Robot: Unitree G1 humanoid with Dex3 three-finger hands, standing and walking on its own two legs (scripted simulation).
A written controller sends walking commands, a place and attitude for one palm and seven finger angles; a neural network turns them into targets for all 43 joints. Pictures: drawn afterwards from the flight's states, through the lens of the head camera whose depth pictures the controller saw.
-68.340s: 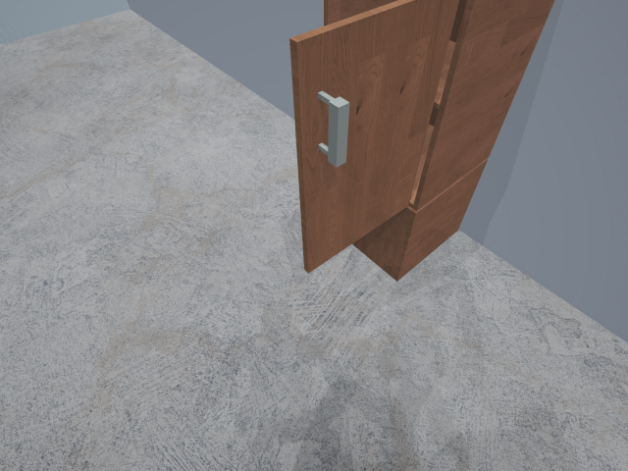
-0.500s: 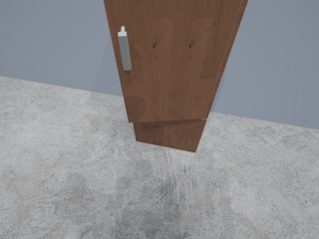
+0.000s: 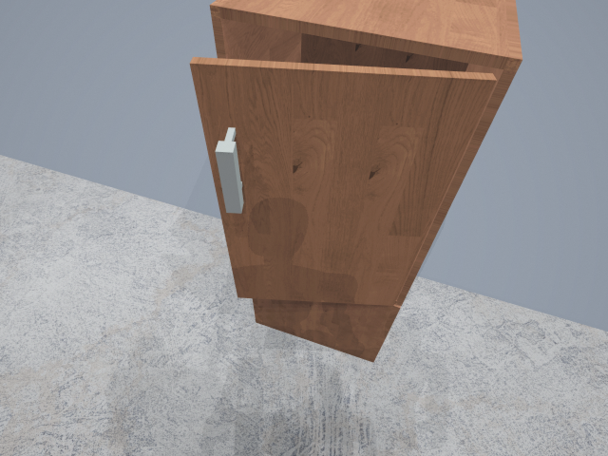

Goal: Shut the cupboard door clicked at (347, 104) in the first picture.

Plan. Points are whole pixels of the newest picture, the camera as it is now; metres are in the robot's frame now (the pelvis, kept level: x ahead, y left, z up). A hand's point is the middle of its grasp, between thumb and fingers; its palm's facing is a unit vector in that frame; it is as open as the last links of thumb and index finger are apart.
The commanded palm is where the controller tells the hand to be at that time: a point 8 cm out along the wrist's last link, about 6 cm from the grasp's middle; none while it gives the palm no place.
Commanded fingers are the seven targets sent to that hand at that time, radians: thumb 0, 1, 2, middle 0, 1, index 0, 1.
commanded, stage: come to a stop and stand still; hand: left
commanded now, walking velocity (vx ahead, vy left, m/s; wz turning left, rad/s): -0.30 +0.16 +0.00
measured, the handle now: (233, 170) +0.49 +0.15 +0.10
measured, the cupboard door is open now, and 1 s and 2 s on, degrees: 17 17 17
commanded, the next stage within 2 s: look again from close up in 1.10 s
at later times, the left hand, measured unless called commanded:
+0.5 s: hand out of the picture +0.04 +0.21 -0.18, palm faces +0.08 -0.97 -0.21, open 7.4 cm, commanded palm none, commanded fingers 0.00 0.90 0.90 -0.20 -0.30 -0.20 -0.30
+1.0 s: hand out of the picture -0.03 +0.13 -0.17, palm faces +0.04 -0.99 -0.13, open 7.4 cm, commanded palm none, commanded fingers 0.00 0.90 0.90 -0.20 -0.30 -0.20 -0.30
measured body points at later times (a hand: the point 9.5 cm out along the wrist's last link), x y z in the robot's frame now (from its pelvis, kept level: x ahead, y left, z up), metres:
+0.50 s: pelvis +0.00 +0.01 +0.00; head +0.02 +0.04 +0.45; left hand +0.04 +0.27 -0.16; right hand +0.08 -0.22 -0.13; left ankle +0.01 +0.11 -0.73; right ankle -0.01 -0.13 -0.70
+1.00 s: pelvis -0.01 -0.02 +0.01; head -0.01 -0.02 +0.46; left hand -0.03 +0.18 -0.16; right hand -0.05 -0.24 -0.15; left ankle +0.01 +0.11 -0.73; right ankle -0.04 -0.12 -0.73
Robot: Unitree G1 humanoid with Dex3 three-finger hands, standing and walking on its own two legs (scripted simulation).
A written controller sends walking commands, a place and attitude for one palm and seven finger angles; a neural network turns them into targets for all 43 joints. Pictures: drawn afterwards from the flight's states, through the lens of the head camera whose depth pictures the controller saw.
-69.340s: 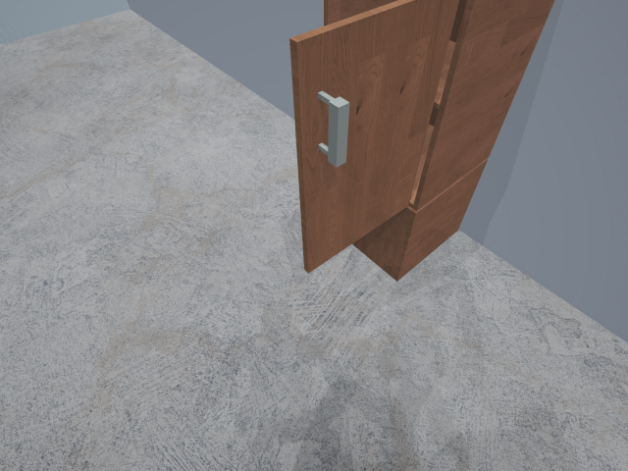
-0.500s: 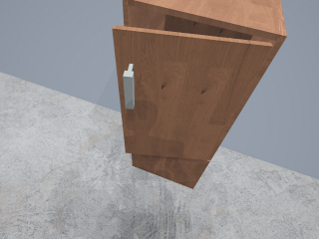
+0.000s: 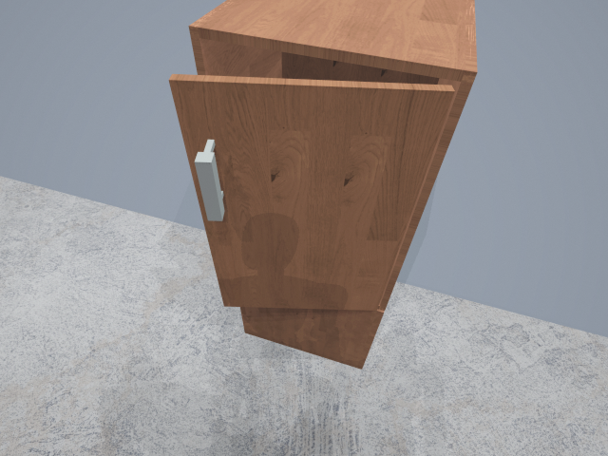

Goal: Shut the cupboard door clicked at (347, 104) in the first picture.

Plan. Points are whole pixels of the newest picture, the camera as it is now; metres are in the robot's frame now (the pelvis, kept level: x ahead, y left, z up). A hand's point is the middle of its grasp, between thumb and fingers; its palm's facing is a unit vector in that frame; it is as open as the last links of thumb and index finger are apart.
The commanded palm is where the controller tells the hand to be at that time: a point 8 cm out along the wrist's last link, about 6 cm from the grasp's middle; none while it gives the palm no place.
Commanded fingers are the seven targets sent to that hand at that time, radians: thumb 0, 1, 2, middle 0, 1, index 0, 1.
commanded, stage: come to a stop and stand still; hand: left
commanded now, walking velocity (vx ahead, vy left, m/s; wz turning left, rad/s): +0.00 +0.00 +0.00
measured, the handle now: (213, 180) +0.50 +0.17 +0.09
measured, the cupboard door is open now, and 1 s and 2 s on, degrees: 17 17 17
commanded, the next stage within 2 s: look again from close up in 0.10 s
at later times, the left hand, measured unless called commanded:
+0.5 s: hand out of the picture +0.01 +0.20 -0.18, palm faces +0.02 -0.98 -0.21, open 7.4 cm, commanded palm none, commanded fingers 0.00 0.90 0.90 -0.20 -0.30 -0.20 -0.30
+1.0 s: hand (137, 385) +0.21 +0.23 -0.01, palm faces +0.23 -0.97 -0.07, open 7.1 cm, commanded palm +0.12 +0.27 -0.06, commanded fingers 0.00 0.90 0.90 -0.38 -0.50 -0.38 -0.50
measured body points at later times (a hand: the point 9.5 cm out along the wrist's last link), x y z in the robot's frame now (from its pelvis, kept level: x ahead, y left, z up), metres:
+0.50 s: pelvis +0.01 +0.03 -0.01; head +0.01 +0.02 +0.44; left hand +0.01 +0.25 -0.17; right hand +0.01 -0.19 -0.17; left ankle +0.02 +0.14 -0.74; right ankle -0.03 -0.09 -0.74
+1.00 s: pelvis +0.01 +0.03 -0.04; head +0.01 +0.02 +0.41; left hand +0.19 +0.28 -0.01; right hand +0.15 -0.22 -0.13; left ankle +0.02 +0.14 -0.74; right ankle +0.00 -0.07 -0.75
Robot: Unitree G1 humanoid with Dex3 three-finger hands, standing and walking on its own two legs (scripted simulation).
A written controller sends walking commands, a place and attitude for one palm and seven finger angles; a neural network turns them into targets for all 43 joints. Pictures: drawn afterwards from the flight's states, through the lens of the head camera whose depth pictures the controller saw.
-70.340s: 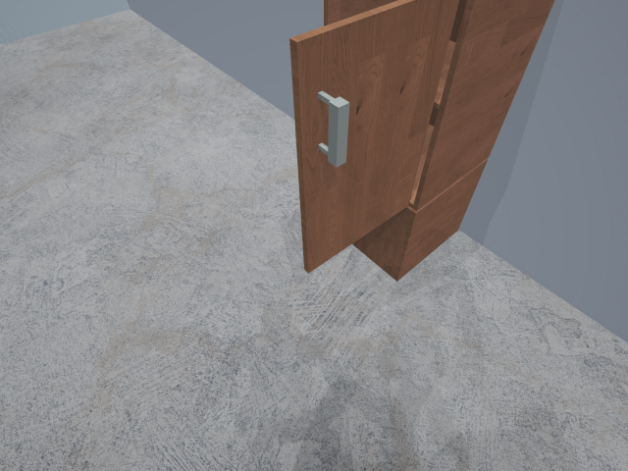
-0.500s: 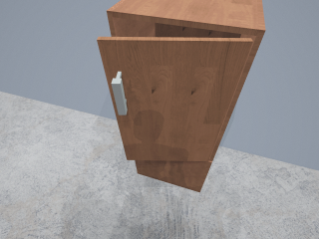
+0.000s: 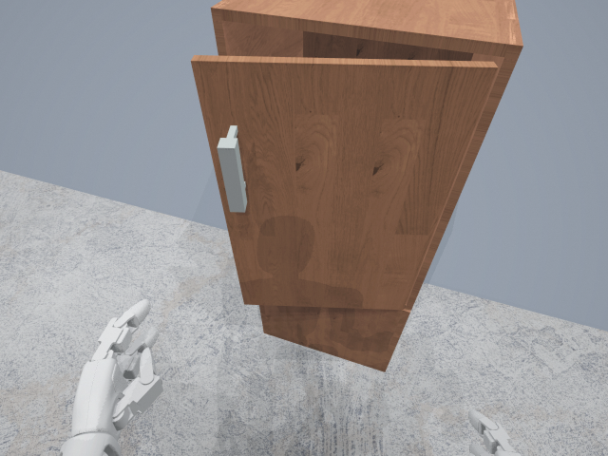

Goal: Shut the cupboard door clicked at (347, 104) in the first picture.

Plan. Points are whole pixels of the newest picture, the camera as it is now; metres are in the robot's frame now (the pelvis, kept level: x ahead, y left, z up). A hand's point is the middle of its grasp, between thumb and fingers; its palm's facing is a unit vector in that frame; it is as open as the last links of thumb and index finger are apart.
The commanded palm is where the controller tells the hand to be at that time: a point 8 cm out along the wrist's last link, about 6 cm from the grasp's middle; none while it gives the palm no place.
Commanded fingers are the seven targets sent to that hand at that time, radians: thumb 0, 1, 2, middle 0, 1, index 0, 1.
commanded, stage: raise the hand and make a fist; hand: left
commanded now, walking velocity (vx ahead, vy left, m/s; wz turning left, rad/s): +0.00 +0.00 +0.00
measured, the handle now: (235, 169) +0.49 +0.12 +0.13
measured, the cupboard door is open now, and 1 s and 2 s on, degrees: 17 17 17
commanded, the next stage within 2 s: bring the fist close to the handle in 1.72 s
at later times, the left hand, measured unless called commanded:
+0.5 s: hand (161, 411) +0.18 +0.17 +0.03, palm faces -0.04 -1.00 -0.04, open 4.8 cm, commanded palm +0.14 +0.23 +0.04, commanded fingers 0.00 0.90 0.90 -0.84 -1.00 -0.84 -1.00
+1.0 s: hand (120, 371) +0.20 +0.21 +0.08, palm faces +0.01 -1.00 -0.04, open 3.1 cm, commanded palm +0.17 +0.26 +0.09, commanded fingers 0.00 0.90 0.90 -1.30 -1.50 -1.30 -1.50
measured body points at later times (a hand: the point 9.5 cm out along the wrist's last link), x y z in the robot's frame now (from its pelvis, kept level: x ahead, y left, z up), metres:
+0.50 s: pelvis -0.03 -0.02 -0.04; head +0.01 -0.02 +0.41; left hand +0.17 +0.23 +0.03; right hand +0.15 -0.23 -0.11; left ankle +0.02 +0.11 -0.71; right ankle -0.01 -0.10 -0.71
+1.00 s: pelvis -0.01 +0.02 -0.01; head +0.01 +0.02 +0.44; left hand +0.19 +0.26 +0.09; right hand +0.18 -0.20 -0.06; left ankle +0.02 +0.11 -0.71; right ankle -0.01 -0.10 -0.71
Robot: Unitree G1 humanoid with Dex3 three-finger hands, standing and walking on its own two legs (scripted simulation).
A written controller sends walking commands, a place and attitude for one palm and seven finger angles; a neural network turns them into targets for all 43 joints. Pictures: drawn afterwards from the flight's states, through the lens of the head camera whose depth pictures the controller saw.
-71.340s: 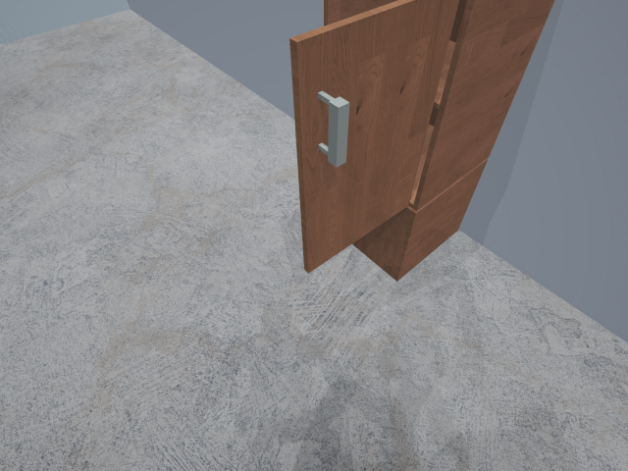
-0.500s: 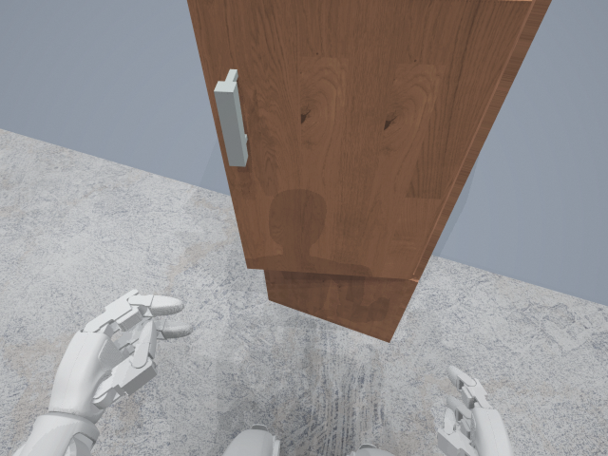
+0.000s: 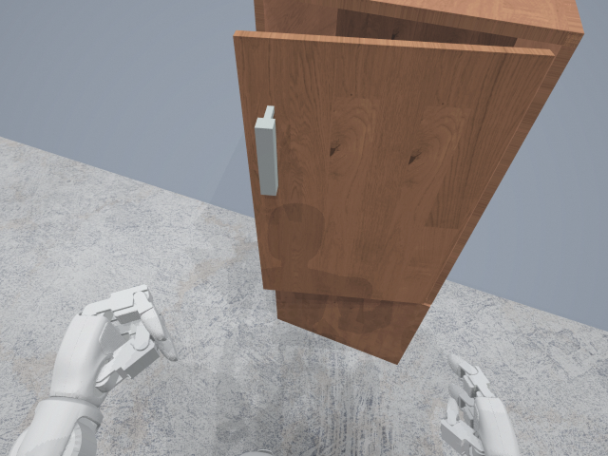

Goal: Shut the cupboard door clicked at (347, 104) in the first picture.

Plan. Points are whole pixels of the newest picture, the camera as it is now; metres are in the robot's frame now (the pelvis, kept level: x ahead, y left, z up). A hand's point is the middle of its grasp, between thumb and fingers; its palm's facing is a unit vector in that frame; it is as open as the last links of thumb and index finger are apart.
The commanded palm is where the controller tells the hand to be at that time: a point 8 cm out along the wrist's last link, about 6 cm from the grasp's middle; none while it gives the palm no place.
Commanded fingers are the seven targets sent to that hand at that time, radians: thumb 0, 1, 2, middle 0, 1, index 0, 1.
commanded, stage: raise the hand and make a fist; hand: left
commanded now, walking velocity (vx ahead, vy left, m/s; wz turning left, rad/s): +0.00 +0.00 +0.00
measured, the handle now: (269, 150) +0.51 +0.10 +0.14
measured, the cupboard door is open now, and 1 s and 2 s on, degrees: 17 17 17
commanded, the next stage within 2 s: bring the fist close to the handle in 0.72 s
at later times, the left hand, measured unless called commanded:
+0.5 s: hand (154, 313) +0.23 +0.18 +0.13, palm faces +0.01 -1.00 -0.04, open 3.1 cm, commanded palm +0.20 +0.23 +0.14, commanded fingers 0.00 0.90 0.90 -1.30 -1.50 -1.30 -1.50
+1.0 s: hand (188, 306) +0.24 +0.15 +0.13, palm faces +0.00 -1.00 -0.04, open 3.1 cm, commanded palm +0.24 +0.20 +0.14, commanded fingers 0.00 0.90 0.90 -1.30 -1.50 -1.30 -1.50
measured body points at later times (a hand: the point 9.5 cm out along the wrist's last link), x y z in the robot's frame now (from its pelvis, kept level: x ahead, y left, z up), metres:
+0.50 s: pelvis +0.00 -0.01 +0.02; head +0.00 -0.02 +0.47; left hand +0.22 +0.24 +0.14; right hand +0.18 -0.24 -0.04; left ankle +0.03 +0.09 -0.70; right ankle +0.00 -0.12 -0.70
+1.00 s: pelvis +0.00 -0.03 +0.02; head -0.01 -0.05 +0.47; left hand +0.23 +0.20 +0.14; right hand +0.18 -0.26 -0.05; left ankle +0.03 +0.09 -0.70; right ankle +0.00 -0.12 -0.70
